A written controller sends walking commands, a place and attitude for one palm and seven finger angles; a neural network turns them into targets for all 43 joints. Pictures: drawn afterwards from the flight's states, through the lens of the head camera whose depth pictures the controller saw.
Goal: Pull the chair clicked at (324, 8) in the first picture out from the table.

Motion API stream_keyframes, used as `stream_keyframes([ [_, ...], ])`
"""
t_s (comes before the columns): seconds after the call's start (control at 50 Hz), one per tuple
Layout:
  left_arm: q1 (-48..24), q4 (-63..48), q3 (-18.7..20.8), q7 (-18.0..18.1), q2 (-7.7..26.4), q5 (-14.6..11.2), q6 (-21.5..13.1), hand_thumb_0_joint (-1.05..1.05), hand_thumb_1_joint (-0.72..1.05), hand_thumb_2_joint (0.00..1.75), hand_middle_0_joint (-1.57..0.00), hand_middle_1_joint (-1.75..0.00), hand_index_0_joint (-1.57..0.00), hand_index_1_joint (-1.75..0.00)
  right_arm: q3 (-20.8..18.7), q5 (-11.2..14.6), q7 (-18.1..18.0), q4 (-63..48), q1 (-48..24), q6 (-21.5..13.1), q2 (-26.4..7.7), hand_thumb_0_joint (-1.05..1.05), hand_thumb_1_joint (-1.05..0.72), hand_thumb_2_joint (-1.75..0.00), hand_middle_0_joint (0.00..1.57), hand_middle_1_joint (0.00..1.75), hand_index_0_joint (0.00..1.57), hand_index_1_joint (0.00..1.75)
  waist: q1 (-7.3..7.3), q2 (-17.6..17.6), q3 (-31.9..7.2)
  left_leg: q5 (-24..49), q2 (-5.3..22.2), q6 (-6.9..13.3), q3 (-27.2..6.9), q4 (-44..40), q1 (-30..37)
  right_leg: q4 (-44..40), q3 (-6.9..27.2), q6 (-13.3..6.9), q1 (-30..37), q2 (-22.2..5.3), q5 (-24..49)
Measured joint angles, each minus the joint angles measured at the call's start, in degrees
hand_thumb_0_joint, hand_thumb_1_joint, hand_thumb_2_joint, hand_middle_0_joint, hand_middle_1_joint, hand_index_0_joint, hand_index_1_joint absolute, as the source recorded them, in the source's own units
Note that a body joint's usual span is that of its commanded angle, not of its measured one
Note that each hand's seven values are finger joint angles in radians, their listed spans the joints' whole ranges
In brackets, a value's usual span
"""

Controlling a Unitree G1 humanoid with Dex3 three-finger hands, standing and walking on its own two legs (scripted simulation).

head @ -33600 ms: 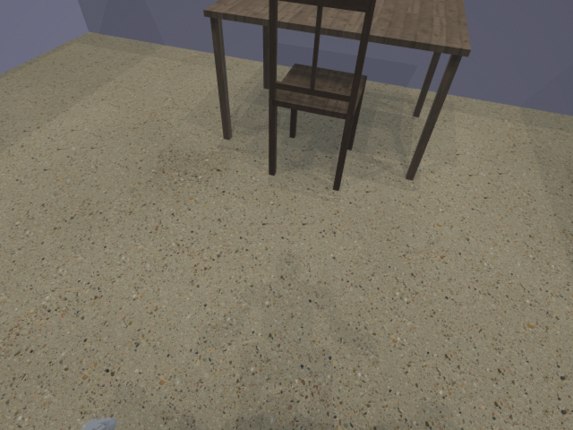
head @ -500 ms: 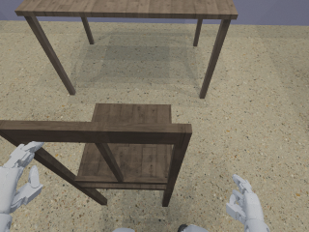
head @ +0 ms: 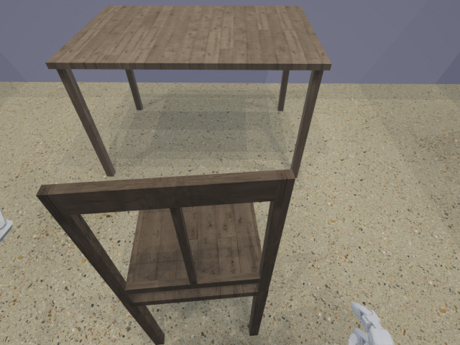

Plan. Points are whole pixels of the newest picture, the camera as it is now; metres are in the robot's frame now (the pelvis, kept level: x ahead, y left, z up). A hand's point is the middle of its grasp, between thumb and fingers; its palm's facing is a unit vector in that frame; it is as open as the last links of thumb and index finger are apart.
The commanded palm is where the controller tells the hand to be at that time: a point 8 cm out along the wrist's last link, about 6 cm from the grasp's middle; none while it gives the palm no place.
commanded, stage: step back with the hand held close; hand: left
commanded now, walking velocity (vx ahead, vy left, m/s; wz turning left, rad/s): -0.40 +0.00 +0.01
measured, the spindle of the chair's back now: (186, 249) +0.32 +0.13 -0.06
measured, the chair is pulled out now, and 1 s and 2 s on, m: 0.64 0.64 0.64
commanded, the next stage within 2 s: stop stepping back and stand still in 0.48 s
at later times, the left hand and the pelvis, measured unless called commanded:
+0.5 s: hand out of the picture +0.14 +0.27 +0.18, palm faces +0.43 -0.75 -0.51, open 7.4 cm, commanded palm +0.07 +0.30 +0.19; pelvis -0.07 +0.00 +0.00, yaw -1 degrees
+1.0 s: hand out of the picture +0.05 +0.28 +0.18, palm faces +0.47 -0.76 -0.44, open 7.4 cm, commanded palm +0.00 +0.32 +0.19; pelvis -0.13 +0.01 +0.01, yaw +1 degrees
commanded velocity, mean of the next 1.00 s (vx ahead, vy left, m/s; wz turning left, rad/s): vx -0.16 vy -0.02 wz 0.02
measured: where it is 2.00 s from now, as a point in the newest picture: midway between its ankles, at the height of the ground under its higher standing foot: outside the picture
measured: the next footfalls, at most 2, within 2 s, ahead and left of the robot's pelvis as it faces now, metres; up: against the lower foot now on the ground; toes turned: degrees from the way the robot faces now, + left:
right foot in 0.32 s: -0.05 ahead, -0.11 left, +0.00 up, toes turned -1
left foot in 0.72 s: -0.07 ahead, +0.14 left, +0.00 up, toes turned +0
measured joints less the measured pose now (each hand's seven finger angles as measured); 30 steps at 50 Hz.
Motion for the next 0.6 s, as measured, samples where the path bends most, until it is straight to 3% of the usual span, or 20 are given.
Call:
stream_keyframes([
  [0.08,-0.66,6.10,-2.17,-0.54,-2.52,0.39,2.38,0.01,0.89,0.90,-0.23,-0.32,-0.22,-0.31,-0.87,0.64,0.64,-1.55,-1.12,1.55,0.06,0.01,-0.91,-0.90,0.20,0.30,0.21,0.30,-1.43,0.73,-1.25,0.29,-0.07,0.75,1.44,-0.07,-0.72,-0.44,1.24,0.52,-0.93,-0.05,-0.72],
  [0.14,0.24,5.91,-4.27,-1.43,-2.90,0.73,4.05,0.01,0.89,0.90,-0.22,-0.31,-0.21,-0.31,-0.64,0.28,1.00,-2.57,-1.99,2.39,0.27,0.01,-0.91,-0.90,0.20,0.30,0.20,0.30,-1.92,-0.92,0.32,2.57,-0.45,1.00,2.17,-0.05,-1.49,-0.98,1.86,0.80,-1.64,-0.48,2.02],
  [0.18,1.66,3.77,-5.31,-1.88,-2.89,1.19,4.08,0.01,0.89,0.90,-0.21,-0.31,-0.21,-0.31,-0.33,-0.15,1.10,-3.12,-1.96,2.52,0.45,0.01,-0.91,-0.90,0.20,0.30,0.20,0.30,-2.01,-2.08,1.35,3.05,-0.47,1.22,2.25,-0.14,-2.10,-0.28,1.95,0.94,-2.43,-0.48,-0.34],
  [0.22,3.15,0.78,-5.53,-2.20,-2.41,2.15,3.27,0.01,0.89,0.90,-0.21,-0.31,-0.21,-0.31,-0.35,-0.37,1.09,-3.97,-1.12,1.81,0.71,0.01,-0.91,-0.90,0.20,0.30,0.20,0.30,-2.58,-2.21,2.23,3.33,-0.15,1.51,1.12,0.21,-3.15,2.74,2.07,1.24,-3.14,0.45,-4.35],
  [0.26,4.15,-2.62,-4.83,-2.46,-0.87,2.44,2.14,0.02,0.89,0.90,-0.22,-0.31,-0.22,-0.31,-0.72,-0.45,0.95,-4.37,0.48,0.77,1.28,0.01,-0.91,-0.90,0.20,0.30,0.20,0.30,-3.03,-1.80,2.29,3.94,-0.06,1.12,-1.11,0.75,-4.56,7.44,1.82,1.21,-1.72,1.56,-3.20],
  [0.28,4.81,-4.47,-3.87,-2.55,0.19,2.30,1.27,0.02,0.89,0.90,-0.22,-0.31,-0.22,-0.31,-0.80,-0.45,0.97,-4.20,1.30,0.26,1.68,0.01,-0.91,-0.90,0.20,0.30,0.20,0.30,-2.79,-1.92,1.68,4.09,-0.14,0.93,-1.83,0.99,-5.42,8.87,1.81,1.03,-0.33,1.99,-2.64],
  [0.36,6.11,-7.52,2.51,-2.04,3.04,1.30,-4.01,0.02,0.88,0.90,-0.22,-0.31,-0.22,-0.31,-0.52,-0.65,0.79,-1.98,0.86,-1.45,3.14,0.01,-0.90,-0.90,0.20,0.30,0.21,0.30,0.32,-3.18,-0.31,4.14,0.28,0.42,-0.88,1.91,-8.79,5.29,2.29,0.54,4.51,2.26,-11.71],
  [0.44,0.64,-2.34,1.59,-2.75,0.97,0.72,-5.41,0.01,0.89,0.90,-0.21,-0.31,-0.21,-0.31,-0.56,-1.44,1.03,0.93,-4.20,-2.47,2.87,0.01,-0.90,-0.90,0.20,0.30,0.21,0.30,1.37,-0.10,3.62,7.37,1.85,-0.28,-1.25,-0.81,-8.02,2.28,1.98,0.82,5.08,3.81,-7.53],
  [0.52,0.28,0.17,-1.86,-4.40,-0.58,-0.37,-3.79,0.01,0.89,0.90,-0.21,-0.31,-0.21,-0.31,-0.59,-1.22,1.59,0.18,-6.59,-2.26,2.88,0.01,-0.90,-0.90,0.21,0.30,0.21,0.30,0.82,0.99,4.84,9.55,2.35,-0.38,-0.66,-2.14,-7.75,3.58,2.57,0.12,3.80,4.21,-6.58],
  [0.54,1.15,0.12,-2.73,-4.72,-0.90,-0.54,-3.46,0.01,0.89,0.90,-0.21,-0.31,-0.21,-0.31,-0.70,-1.04,1.68,-0.12,-6.77,-1.93,2.86,0.01,-0.90,-0.90,0.21,0.30,0.21,0.30,0.40,1.00,4.61,7.10,2.03,-0.17,-0.87,-0.86,-8.36,3.87,2.70,-0.04,3.45,4.16,-6.46],
  [0.6,3.48,-0.95,-5.44,-5.05,-1.49,-0.35,-2.24,0.01,0.89,0.90,-0.21,-0.31,-0.21,-0.31,-1.65,-0.78,1.86,0.08,-6.16,-0.34,2.59,0.01,-0.90,-0.90,0.21,0.30,0.21,0.30,-0.57,-0.90,2.74,-3.69,-1.79,-0.34,-1.55,15.86,-11.55,3.19,3.48,-0.20,2.71,2.41,-5.41],
])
